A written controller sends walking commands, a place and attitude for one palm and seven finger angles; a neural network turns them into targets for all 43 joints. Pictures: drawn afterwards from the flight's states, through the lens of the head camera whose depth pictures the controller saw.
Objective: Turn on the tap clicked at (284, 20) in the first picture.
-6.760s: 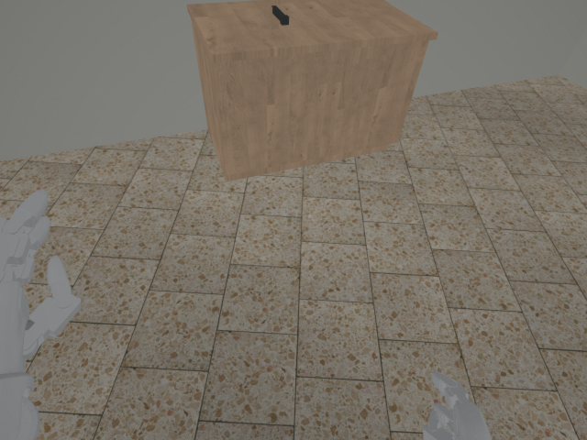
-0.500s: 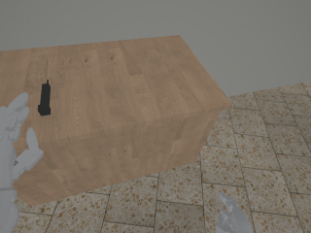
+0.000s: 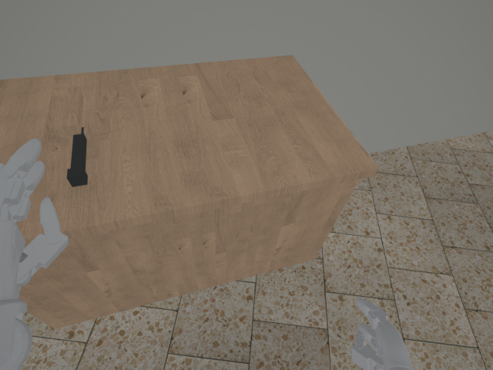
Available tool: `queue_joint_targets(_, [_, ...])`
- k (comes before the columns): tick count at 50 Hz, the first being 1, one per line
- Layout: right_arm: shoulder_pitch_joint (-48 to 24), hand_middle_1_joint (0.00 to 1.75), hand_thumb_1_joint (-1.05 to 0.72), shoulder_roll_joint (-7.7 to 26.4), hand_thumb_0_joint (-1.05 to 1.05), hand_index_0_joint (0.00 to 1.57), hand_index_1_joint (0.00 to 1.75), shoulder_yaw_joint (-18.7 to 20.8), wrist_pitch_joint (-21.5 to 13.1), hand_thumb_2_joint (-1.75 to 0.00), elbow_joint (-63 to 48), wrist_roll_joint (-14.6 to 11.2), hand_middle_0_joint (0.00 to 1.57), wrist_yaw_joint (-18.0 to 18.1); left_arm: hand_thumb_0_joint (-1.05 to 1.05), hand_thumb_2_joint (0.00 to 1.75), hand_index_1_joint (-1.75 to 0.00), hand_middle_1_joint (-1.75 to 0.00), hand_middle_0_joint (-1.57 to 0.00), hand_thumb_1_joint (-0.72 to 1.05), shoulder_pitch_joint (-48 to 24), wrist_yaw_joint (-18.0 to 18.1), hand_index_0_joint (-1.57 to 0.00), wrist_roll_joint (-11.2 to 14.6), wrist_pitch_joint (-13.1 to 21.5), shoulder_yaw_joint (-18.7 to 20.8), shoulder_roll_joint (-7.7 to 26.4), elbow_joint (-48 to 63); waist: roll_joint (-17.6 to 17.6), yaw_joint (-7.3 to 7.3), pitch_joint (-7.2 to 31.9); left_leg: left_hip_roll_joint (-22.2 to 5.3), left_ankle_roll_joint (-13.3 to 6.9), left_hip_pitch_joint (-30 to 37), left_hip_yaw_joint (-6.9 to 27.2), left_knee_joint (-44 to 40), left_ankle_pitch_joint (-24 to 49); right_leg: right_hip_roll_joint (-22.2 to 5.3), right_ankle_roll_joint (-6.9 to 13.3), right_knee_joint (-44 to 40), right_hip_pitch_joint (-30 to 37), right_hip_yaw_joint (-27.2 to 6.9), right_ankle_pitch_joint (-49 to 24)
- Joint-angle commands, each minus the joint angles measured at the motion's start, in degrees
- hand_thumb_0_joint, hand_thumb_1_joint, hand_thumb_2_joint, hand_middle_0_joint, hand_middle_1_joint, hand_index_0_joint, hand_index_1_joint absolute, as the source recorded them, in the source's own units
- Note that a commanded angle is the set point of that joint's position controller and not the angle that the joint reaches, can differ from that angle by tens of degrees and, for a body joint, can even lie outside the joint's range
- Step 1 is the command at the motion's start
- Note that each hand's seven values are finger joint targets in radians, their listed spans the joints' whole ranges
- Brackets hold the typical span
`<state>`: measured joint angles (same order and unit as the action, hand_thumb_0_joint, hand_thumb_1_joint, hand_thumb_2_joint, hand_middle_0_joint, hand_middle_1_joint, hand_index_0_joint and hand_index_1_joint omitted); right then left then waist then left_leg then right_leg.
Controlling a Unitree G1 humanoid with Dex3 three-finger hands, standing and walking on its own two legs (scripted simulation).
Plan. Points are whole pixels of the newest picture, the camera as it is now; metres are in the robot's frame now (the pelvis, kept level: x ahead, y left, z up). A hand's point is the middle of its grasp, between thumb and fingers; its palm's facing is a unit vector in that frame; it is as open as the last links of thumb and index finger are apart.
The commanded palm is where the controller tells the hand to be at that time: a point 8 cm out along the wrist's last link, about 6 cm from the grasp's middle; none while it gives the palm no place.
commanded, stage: look again from close up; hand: left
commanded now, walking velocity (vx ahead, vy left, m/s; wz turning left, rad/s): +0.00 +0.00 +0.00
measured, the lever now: (77, 176) +0.43 +0.39 +0.00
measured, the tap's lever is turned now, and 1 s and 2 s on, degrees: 0 0 0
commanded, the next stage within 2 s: shuffle to correct the standing spot in 0.14 s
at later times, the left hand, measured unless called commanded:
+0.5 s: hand (69, 241) +0.22 +0.24 +0.15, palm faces +0.41 -0.85 -0.34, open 7.5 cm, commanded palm +0.16 +0.28 +0.17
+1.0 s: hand (81, 195) +0.28 +0.25 +0.15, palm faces +0.41 -0.80 -0.44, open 7.4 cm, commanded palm +0.23 +0.29 +0.17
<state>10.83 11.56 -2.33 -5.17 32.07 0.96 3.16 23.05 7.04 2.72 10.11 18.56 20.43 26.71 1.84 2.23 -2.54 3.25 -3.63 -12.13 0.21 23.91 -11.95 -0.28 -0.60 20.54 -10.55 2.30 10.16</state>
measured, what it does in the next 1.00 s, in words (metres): steps on the spot: right foot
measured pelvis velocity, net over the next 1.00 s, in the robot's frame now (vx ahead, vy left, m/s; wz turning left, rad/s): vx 0.08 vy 0.00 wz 0.06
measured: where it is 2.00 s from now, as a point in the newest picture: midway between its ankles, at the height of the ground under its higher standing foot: outside the picture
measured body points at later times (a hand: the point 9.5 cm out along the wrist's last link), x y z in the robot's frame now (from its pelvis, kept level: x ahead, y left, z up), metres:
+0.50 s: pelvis +0.01 -0.01 -0.01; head +0.01 +0.01 +0.44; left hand +0.19 +0.28 +0.17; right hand +0.17 -0.24 -0.08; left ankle +0.01 +0.07 -0.74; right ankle +0.01 -0.13 -0.74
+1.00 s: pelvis +0.08 +0.00 -0.02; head +0.11 +0.01 +0.43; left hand +0.25 +0.29 +0.18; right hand +0.25 -0.23 -0.12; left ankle +0.05 +0.10 -0.67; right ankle +0.11 -0.10 -0.74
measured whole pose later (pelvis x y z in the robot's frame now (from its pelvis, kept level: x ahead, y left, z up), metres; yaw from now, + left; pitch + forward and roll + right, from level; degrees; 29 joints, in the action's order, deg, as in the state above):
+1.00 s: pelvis +0.08 +0.00 -0.02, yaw +3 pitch -1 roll -1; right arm 12.9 12.7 -0.2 -3.3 36.0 0.4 0.6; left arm 27.5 6.3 2.3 14.9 21.8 22.0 28.6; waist -0.9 0.4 -3.8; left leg 0.9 -1.0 -27.6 0.7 67.0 -24.4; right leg -0.6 2.4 35.4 -17.1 7.9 17.4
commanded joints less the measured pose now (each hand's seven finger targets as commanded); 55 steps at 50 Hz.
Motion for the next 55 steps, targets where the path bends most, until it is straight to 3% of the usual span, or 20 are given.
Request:
queue_joint_targets(1, [-4.2, 0.3, -0.9, 7.3, 0.0, 0.2, 0.3, 3.4, -2.7, -0.9, -8.6, -0.4, 0.2, 0.3, 0.0, 0.9, -0.3, -0.3, -0.2, 0.9, -3.5, 0.9, -0.2, 0.1, 4.0, 5.8, 8.9, 12.4, -7.0, -0.29, 10.7, -5.4, 5.1, -0.7, 4.5, -4.8, 13.0, -0.6, 1.3, 0.4, 7.5, -1.6, -9.6])
queue_joint_targets(12, [-5.1, 0.3, -0.9, 7.3, 0.0, 0.2, 0.3, 3.3, -2.2, -0.9, -8.4, -0.5, 0.2, 0.8, 0.0, 0.9, -0.3, -0.3, -0.2, 0.9, -4.8, 0.8, -0.2, -0.2, 3.7, 5.9, 9.2, 9.9, -4.8, -0.38, 7.2, -5.2, 4.1, -4.4, 4.8, -7.7, 0.3, -0.7, 1.1, -1.8, 5.9, -2.5, -2.9])
queue_joint_targets(20, [-4.3, 0.3, -0.9, 7.6, 0.0, 0.2, 0.3, 4.1, -2.2, -0.9, -7.8, 0.0, 0.2, 0.7, 0.0, 0.9, -0.3, -0.3, -0.2, 0.9, -5.7, 1.1, -0.2, -0.8, 3.9, 5.1, 8.9, 10.5, -4.2, -1.19, 5.3, -4.5, 0.7, -9.7, 5.9, -2.8, -18.0, -3.4, 3.5, -1.2, 2.6, -6.3, 17.3])
queue_joint_targets(27, [-3.7, 0.3, -0.9, 7.7, 0.0, 0.2, 0.3, 4.5, -2.7, -0.9, -6.9, -1.0, 0.2, 0.1, 0.0, 0.9, -0.3, -0.3, -0.2, 0.9, -5.8, 1.5, -0.2, -0.2, 4.8, 6.8, 10.7, 11.3, -0.5, -1.5, 5.9, -2.8, 1.5, -10.9, 1.9, 10.9, -4.7, -10.3, 7.8, 3.6, 3.8, -12.8, 8.6])
queue_joint_targets(29, [-2.7, 0.3, -0.9, 7.5, 0.0, 0.2, 0.3, 4.4, -2.4, -0.9, -6.5, -1.2, 0.2, -0.1, 0.0, 0.9, -0.3, -0.3, -0.2, 0.9, -5.3, 1.6, -0.2, -0.1, 5.2, 7.0, 10.6, 11.6, -1.1, -1.74, 7.0, -3.6, 1.2, -8.6, 2.8, 9.0, 0.7, -9.2, 7.2, 10.0, 4.1, -9.0, 0.4])
queue_joint_targets(31, [-2.9, 0.3, -0.9, 8.4, 0.0, 0.2, 0.3, 4.6, -2.5, -0.9, -6.9, -1.4, 0.2, -0.3, 0.0, 0.9, -0.3, -0.3, -0.2, 0.9, -5.4, 1.4, -0.2, 0.0, 5.8, 7.5, 11.1, 14.5, -11.1, -2.32, 8.1, -8.5, -0.7, 1.1, 11.7, 2.7, 13.7, -2.1, 3.2, 21.8, -4.5, -1.4, -2.8])
queue_joint_targets(32, [-3.2, 0.3, -0.9, 8.0, 0.0, 0.2, 0.3, 4.4, -3.0, -0.9, -7.0, -1.1, 0.2, -0.2, 0.0, 0.9, -0.3, -0.3, -0.2, 0.9, -5.8, 1.1, -0.2, 0.0, 6.3, 8.1, 12.2, 16.1, -17.0, -2.85, 7.2, -12.2, -1.9, 7.8, 18.9, -1.2, 22.8, 0.7, 1.0, 28.1, -13.4, 1.4, 6.7])
queue_joint_targets(33, [-1.7, 0.3, -0.9, 7.0, 0.0, 0.2, 0.3, 4.3, -3.3, -0.9, -6.5, -0.4, 0.2, -0.6, 0.0, 0.9, -0.3, -0.3, -0.2, 0.9, -5.8, 1.0, -0.2, -0.4, 6.8, 7.3, 11.3, 16.4, -17.4, -3.55, 6.5, -15.6, -3.7, 15.6, 25.2, -2.5, 32.7, 1.6, 1.0, 32.4, -22.3, 0.8, 18.9])
queue_joint_targets(34, [-1.0, 0.3, -0.9, 7.0, 0.0, 0.2, 0.3, 4.5, -3.4, -0.9, -6.0, 0.1, 0.2, -1.1, 0.0, 0.9, -0.3, -0.3, -0.2, 0.9, -5.5, 1.0, -0.2, -0.9, 6.7, 7.2, 11.1, 15.4, -14.4, -3.65, 5.8, -17.3, -4.7, 18.2, 26.9, -1.9, 36.2, 1.0, 1.6, 34.6, -25.8, -0.4, 21.4])
queue_joint_targets(36, [-0.7, 0.3, -0.9, 7.6, 0.0, 0.2, 0.3, 5.1, -3.3, -0.9, -6.4, -0.2, 0.2, -1.5, 0.0, 0.9, -0.3, -0.3, -0.2, 0.9, -2.8, 1.0, -0.2, -0.8, 6.3, 7.5, 10.6, 14.5, -8.6, -3.19, 5.4, -16.1, -5.0, 16.5, 20.7, 0.9, 34.9, -0.3, 2.0, 31.2, -24.6, 0.2, 18.1])
queue_joint_targets(38, [-1.0, 0.3, -0.9, 7.6, 0.0, 0.2, 0.3, 5.0, -3.4, -0.9, -6.5, -0.8, 0.2, -1.7, 0.0, 0.9, -0.3, -0.3, -0.2, 0.9, 1.4, 0.9, -0.2, -0.6, 6.1, 7.7, 9.9, 13.4, -9.9, -2.67, 6.1, -12.4, -3.5, 12.3, 13.2, 2.7, 33.2, 0.0, 1.8, 23.6, -18.6, 3.2, 11.5])
queue_joint_targets(40, [-2.0, 0.3, -0.9, 7.6, 0.0, 0.2, 0.3, 4.6, -3.1, -0.9, -6.9, -0.9, 0.2, -1.8, 0.0, 0.9, -0.3, -0.3, -0.2, 0.9, 4.3, 0.7, -0.2, -0.1, 6.4, 8.2, 9.8, 12.9, -12.0, -2.11, 6.3, -10.4, -1.6, 1.9, 8.4, 2.9, 28.6, 0.6, 2.0, 16.7, -6.1, 5.3, 5.8])
queue_joint_targets(42, [-3.5, 0.3, -0.9, 7.7, 0.0, 0.2, 0.3, 4.2, -2.6, -0.9, -7.3, -0.7, 0.2, -1.5, 0.0, 0.9, -0.3, -0.3, -0.2, 0.9, 5.9, 0.9, -0.2, 0.2, 6.8, 10.9, 11.9, 11.8, -8.9, -0.44, 9.4, -9.3, 0.1, -10.3, 5.7, 12.9, 23.1, -0.7, 3.5, 7.1, 12.3, 4.1, -2.5])
queue_joint_targets(43, [-3.0, 0.3, -0.9, 7.1, 0.0, 0.2, 0.3, 4.6, -2.2, -0.9, -7.3, -0.9, 0.2, -1.6, 0.0, 0.9, -0.3, -0.3, -0.2, 0.9, 5.3, 1.2, -0.2, -0.2, 6.9, 11.6, 12.8, 11.7, 1.5, -0.01, 13.5, -5.6, 0.9, -22.3, 2.6, 28.6, 13.9, -9.6, 8.1, 7.1, 25.1, -8.1, -7.4])
queue_joint_targets(44, [-2.8, 0.3, -0.9, 7.3, 0.0, 0.2, 0.3, 5.8, -2.6, -0.9, -8.2, -1.2, 0.2, -1.9, 0.0, 0.9, -0.3, -0.3, -0.2, 0.9, 3.9, 0.9, -0.2, 0.7, 7.2, 12.3, 12.8, 11.5, 13.1, -0.81, 15.1, 0.2, 2.0, -29.8, -0.8, 46.0, -11.2, -24.2, 15.6, 2.0, 25.2, -30.6, -12.4])
queue_joint_targets(45, [-1.8, 0.3, -0.9, 8.5, 0.0, 0.2, 0.3, 5.8, -2.4, -0.9, -7.3, -0.7, 0.2, -2.0, 0.0, 0.9, -0.3, -0.3, -0.2, 0.9, 1.5, 0.6, -0.2, 1.1, 7.8, 11.9, 11.7, 12.1, 7.6, -1.52, 11.9, -2.7, 2.7, -28.2, 4.6, 51.7, -15.6, -27.3, 15.7, -3.3, 15.0, -32.3, -1.8])
queue_joint_targets(47, [-1.8, 0.3, -0.9, 8.6, 0.0, 0.2, 0.3, 5.8, -1.5, -0.9, -6.5, -1.0, 0.2, -2.6, 0.0, 0.9, -0.3, -0.3, -0.2, 0.9, 1.2, 0.3, -0.2, 0.4, 7.5, 12.3, 13.3, 12.5, 3.6, -1.31, 5.2, -7.1, 2.9, -27.3, 7.8, 49.8, -15.1, -25.0, 14.8, -3.6, 3.7, -28.9, 9.2])
queue_joint_targets(49, [-3.4, 0.3, -0.9, 6.4, 0.0, 0.2, 0.3, 4.2, -0.7, -0.9, -5.9, -0.7, 0.2, -2.3, 0.0, 0.9, -0.3, -0.3, -0.2, 0.9, 1.5, 0.5, -0.2, -0.4, 7.9, 10.5, 11.3, 12.3, 2.7, -1.92, 2.8, -8.8, 2.8, -22.0, 5.1, 42.7, -9.6, -20.0, 12.1, -2.7, -3.7, -17.1, -2.4])
queue_joint_targets(51, [-3.1, 0.3, -0.9, 5.5, 0.0, 0.2, 0.3, 3.7, -1.3, -0.9, -5.2, -0.6, 0.2, -1.8, 0.0, 0.9, -0.3, -0.3, -0.2, 0.9, -1.7, 0.9, -0.2, -0.5, 7.7, 9.1, 10.7, 13.5, 4.7, -2.27, 4.6, -7.8, 2.7, -12.6, -0.3, 29.1, -5.0, -16.2, 9.5, -1.4, -6.9, -7.5, -6.9])
queue_joint_targets(55, [-3.6, 0.3, -0.9, 5.2, 0.0, 0.2, 0.3, 4.3, -3.5, -0.9, -4.9, -0.4, 0.2, 0.0, 0.0, 0.9, -0.3, -0.3, -0.2, 0.9, -5.3, 2.1, -0.2, -0.8, 6.2, 7.1, 10.4, 15.3, 1.8, -1.19, 6.8, -2.4, 3.3, 1.9, -7.9, 7.9, 3.6, -11.2, 5.4, 4.9, -4.5, -2.7, -4.4])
